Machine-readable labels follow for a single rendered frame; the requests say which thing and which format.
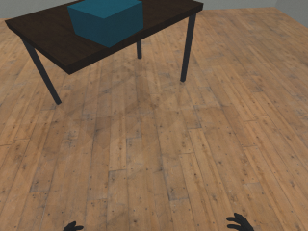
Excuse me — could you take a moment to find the carton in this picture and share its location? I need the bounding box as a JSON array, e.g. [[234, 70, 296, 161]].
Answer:
[[67, 0, 143, 48]]

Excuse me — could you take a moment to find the right robot hand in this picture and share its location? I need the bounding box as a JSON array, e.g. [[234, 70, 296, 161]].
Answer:
[[226, 213, 254, 231]]

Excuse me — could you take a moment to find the table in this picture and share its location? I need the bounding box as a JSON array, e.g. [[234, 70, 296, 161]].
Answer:
[[5, 0, 204, 105]]

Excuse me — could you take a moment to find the left robot hand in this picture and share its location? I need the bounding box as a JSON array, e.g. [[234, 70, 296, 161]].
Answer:
[[63, 221, 84, 231]]

